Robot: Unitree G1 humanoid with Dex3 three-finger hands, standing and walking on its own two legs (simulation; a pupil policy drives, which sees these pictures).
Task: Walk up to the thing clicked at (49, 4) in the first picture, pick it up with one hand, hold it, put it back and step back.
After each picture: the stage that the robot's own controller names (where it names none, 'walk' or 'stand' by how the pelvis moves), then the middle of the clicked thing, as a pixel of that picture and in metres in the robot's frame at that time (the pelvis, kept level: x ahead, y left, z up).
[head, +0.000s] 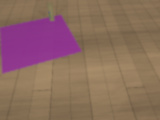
stand; (50, 12) +1.99 +0.47 -0.65
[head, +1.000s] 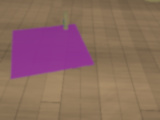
walk; (65, 20) +1.91 +0.20 -0.64
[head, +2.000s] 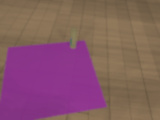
walk; (73, 38) +1.34 +0.10 -0.65
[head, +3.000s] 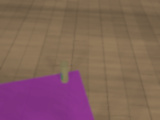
walk; (64, 72) +0.88 +0.15 -0.65
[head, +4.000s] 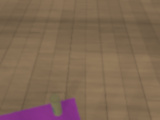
walk; (56, 105) +0.55 +0.20 -0.64
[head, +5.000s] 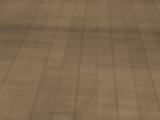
stand; out of the picture +0.35 +0.16 -0.64
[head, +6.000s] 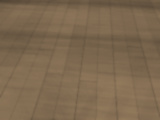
stand; out of the picture +0.34 +0.16 -0.66
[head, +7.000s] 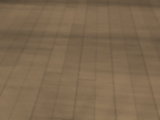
stand; out of the picture +0.36 +0.17 -0.66
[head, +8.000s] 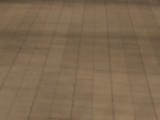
stand; out of the picture +0.35 +0.19 -0.66
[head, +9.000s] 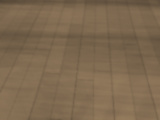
stand; out of the picture +0.35 +0.19 -0.66
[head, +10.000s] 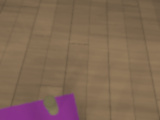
go down; (51, 106) +0.38 +0.17 -0.55
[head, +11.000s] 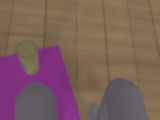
go down; (29, 59) +0.44 +0.20 -0.24
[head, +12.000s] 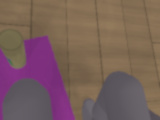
close in; (15, 52) +0.44 +0.21 -0.20
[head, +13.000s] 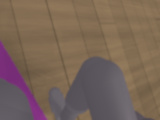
close; out of the picture +0.44 +0.25 -0.16
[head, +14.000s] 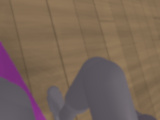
lift; out of the picture +0.43 +0.25 -0.16
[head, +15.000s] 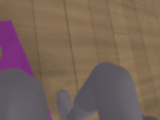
lift; out of the picture +0.35 +0.24 -0.15
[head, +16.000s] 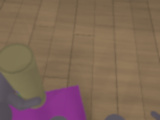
lift; (27, 83) +0.31 +0.17 +0.06
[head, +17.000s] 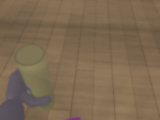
hold; (39, 82) +0.31 +0.15 +0.09
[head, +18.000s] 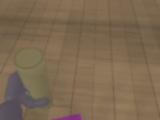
hold; (37, 84) +0.31 +0.16 +0.07
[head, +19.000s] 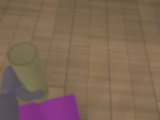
crouch; (32, 77) +0.35 +0.17 +0.02
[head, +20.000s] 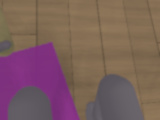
lower; out of the picture +0.48 +0.21 -0.01
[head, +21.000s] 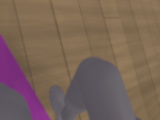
lower; out of the picture +0.46 +0.26 -0.14
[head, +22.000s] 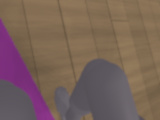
lower; out of the picture +0.44 +0.26 -0.14
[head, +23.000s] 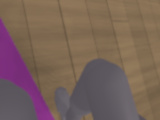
lower; out of the picture +0.44 +0.26 -0.14
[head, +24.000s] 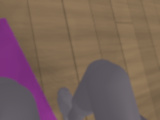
lower; out of the picture +0.43 +0.25 -0.14
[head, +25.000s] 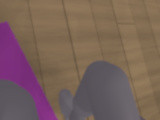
open; out of the picture +0.44 +0.23 -0.17
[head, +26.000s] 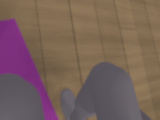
stand; out of the picture +0.44 +0.23 -0.17
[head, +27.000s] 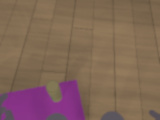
walk; (54, 92) +0.42 +0.16 -0.47
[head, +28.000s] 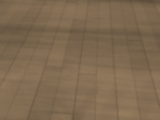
stand; out of the picture +0.39 +0.15 -0.60
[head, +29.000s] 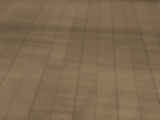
stand; out of the picture +0.38 +0.15 -0.60
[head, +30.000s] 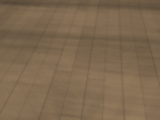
stand; out of the picture +0.40 +0.13 -0.65
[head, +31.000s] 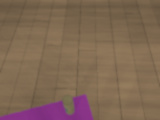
walk; (68, 105) +0.44 +0.11 -0.63
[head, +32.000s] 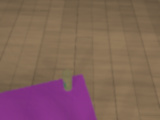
walk; (67, 80) +0.65 +0.12 -0.63
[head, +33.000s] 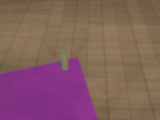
walk; (63, 59) +0.95 +0.24 -0.62
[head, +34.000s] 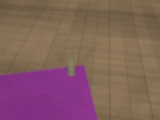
stand; (70, 65) +1.01 +0.15 -0.65
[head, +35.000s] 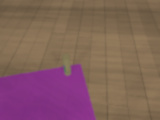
stand; (66, 65) +1.00 +0.18 -0.66
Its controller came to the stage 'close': yes
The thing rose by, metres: 0.71
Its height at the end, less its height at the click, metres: +0.00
